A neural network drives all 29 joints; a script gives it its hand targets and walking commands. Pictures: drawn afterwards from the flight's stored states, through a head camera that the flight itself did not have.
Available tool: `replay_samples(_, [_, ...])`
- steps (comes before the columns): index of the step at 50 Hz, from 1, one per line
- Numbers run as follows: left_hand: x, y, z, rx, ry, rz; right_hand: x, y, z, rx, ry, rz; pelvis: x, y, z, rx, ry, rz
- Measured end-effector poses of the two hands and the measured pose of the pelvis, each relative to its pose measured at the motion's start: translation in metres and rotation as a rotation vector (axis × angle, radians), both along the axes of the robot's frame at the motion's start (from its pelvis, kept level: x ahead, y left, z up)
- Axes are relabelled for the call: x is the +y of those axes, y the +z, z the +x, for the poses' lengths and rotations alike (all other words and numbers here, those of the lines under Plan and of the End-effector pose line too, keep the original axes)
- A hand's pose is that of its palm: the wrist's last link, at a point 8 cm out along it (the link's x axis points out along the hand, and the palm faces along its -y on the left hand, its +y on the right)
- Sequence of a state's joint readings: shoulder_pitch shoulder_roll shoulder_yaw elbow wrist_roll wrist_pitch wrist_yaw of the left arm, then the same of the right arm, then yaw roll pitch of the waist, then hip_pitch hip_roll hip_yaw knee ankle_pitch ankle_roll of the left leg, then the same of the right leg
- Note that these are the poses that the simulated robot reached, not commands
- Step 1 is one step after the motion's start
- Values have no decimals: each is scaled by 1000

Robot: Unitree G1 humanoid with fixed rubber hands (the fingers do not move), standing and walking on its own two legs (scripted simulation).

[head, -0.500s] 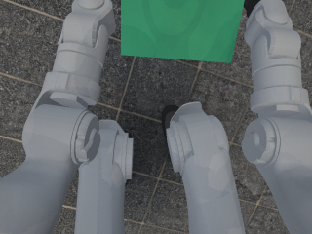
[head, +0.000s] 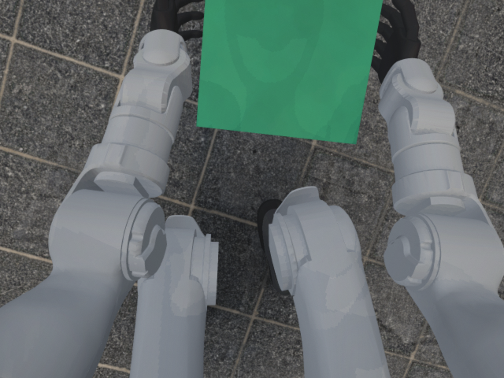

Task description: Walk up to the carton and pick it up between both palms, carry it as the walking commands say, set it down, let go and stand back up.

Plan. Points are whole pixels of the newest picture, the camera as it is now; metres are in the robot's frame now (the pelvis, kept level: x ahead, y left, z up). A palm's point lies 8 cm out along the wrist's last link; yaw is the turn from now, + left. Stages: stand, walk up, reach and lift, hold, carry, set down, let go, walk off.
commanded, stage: set down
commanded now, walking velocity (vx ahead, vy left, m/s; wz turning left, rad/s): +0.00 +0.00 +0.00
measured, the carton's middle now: (274, 63) +0.51 -0.14 -0.24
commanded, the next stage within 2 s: none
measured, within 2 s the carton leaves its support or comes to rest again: rests again in 0.24 s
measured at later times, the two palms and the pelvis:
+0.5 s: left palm (167, 32) +0.55 +0.01 -0.16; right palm (395, 59) +0.47 -0.28 -0.15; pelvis +0.00 +0.00 +0.00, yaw +0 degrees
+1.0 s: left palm (167, 31) +0.55 +0.01 -0.16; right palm (394, 58) +0.47 -0.28 -0.16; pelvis +0.01 +0.00 -0.01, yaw +0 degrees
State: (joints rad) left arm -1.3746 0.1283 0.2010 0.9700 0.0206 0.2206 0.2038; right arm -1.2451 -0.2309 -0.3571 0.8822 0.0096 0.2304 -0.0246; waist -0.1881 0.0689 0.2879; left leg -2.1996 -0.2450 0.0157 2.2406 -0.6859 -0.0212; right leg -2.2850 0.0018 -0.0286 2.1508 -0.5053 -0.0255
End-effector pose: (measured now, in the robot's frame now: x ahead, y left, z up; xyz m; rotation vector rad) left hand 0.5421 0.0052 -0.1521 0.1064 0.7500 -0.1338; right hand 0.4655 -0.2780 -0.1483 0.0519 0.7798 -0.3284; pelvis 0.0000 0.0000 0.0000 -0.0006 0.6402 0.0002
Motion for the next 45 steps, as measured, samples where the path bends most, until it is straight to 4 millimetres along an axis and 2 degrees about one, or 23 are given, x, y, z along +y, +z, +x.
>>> replay_samples(45, [1,-10,8,-19,-31,-29,-3,-9,7,-16,16,8,1,-6,6,-11,0,-9])
